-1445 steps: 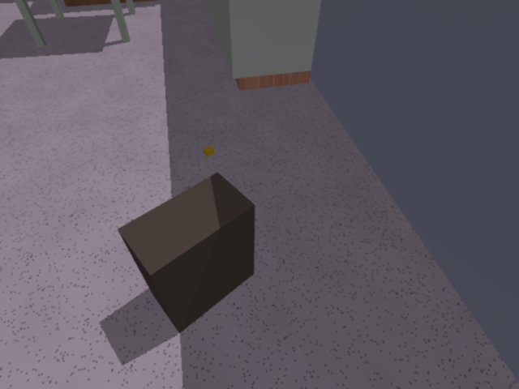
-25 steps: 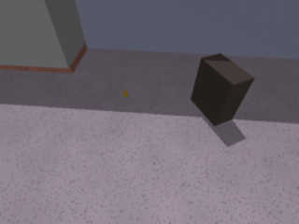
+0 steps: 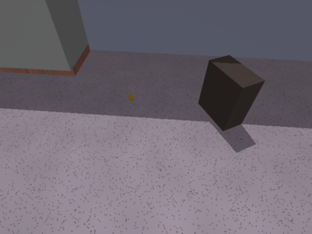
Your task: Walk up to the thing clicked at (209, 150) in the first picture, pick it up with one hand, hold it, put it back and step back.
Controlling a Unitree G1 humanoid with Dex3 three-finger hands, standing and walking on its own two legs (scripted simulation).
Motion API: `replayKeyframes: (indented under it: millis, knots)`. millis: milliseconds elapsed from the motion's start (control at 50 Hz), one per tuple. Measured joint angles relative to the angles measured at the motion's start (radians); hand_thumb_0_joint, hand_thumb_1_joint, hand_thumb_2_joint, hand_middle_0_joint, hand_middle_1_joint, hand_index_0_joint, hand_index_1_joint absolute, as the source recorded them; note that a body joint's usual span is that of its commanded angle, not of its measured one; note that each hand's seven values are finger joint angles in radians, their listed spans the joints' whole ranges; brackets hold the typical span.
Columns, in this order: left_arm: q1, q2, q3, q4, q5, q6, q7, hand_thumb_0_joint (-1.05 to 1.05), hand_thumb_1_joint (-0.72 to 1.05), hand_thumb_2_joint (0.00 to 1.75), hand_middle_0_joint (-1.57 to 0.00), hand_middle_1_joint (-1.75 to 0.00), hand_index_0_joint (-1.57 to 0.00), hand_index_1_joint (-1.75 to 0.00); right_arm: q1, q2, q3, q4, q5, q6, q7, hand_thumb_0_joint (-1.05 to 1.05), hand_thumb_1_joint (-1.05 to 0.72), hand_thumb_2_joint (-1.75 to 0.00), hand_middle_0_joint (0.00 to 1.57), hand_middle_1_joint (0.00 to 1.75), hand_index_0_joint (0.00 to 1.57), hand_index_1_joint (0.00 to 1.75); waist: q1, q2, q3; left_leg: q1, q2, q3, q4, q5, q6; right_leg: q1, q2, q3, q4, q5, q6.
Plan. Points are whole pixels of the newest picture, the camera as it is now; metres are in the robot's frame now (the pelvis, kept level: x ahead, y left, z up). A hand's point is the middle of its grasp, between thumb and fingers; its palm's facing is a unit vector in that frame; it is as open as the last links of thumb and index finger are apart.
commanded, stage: stand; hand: left
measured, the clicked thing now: (130, 97) +1.43 +0.26 -0.77
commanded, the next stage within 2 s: walk up in 1.04 s
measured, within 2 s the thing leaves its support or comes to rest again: neither
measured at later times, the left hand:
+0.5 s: hand out of the picture +0.08 +0.25 -0.16, palm faces -0.04 -0.94 -0.35, open 7.4 cm
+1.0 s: hand out of the picture +0.07 +0.25 -0.16, palm faces -0.04 -0.94 -0.34, open 7.4 cm
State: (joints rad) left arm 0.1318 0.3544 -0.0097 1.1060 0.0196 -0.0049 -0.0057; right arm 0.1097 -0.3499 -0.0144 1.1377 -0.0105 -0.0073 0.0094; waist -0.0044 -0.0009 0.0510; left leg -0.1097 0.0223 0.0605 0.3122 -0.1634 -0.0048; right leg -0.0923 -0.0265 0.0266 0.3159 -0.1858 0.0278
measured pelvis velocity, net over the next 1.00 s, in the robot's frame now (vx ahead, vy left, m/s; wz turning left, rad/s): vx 0.01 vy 0.00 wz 0.00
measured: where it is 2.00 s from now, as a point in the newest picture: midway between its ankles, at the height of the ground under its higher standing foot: (160, 221)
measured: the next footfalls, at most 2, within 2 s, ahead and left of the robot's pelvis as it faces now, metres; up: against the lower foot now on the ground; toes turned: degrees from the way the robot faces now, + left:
right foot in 1.32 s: +0.15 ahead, -0.18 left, +0.00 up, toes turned -7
left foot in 1.76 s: +0.40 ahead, +0.10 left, +0.00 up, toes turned +7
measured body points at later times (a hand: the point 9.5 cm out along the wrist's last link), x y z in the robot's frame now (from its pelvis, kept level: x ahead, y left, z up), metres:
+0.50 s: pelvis +0.01 +0.00 +0.00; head +0.01 +0.00 +0.45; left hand +0.08 +0.30 -0.13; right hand +0.08 -0.30 -0.13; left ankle +0.01 +0.12 -0.75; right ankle -0.01 -0.14 -0.75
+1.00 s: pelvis +0.01 +0.00 +0.00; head +0.02 +0.00 +0.45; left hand +0.07 +0.30 -0.13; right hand +0.08 -0.30 -0.13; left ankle +0.01 +0.12 -0.75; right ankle -0.01 -0.14 -0.75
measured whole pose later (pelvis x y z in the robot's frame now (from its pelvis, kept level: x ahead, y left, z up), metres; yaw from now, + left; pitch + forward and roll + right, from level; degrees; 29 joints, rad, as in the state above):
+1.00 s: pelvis +0.01 +0.00 +0.00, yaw +0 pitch -2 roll +0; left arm 0.13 0.35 -0.01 1.11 0.02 -0.01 0.00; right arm 0.11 -0.35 -0.01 1.13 -0.01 -0.01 0.01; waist 0.00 0.00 0.05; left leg -0.11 0.02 0.06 0.32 -0.17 0.00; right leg -0.08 -0.03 0.02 0.31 -0.19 0.03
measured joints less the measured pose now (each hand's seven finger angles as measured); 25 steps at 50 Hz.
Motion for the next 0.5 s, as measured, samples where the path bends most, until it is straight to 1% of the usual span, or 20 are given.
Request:
replayKeyframes:
  millis: [500]
  knots:
    - [-0.009, -0.002, 0.001, -0.002, -0.002, -0.001, 0.002, 0.01, 0.90, 0.90, -0.20, -0.30, -0.20, -0.30, -0.003, 0.001, 0.004, -0.008, 0.000, -0.002, -0.003, 0.00, -0.90, -0.89, 0.20, 0.30, 0.20, 0.30, 0.000, 0.001, -0.004, 0.005, -0.001, -0.003, 0.004, -0.010, 0.000, 0.010, -0.001, -0.004, -0.004, -0.007, 0.001]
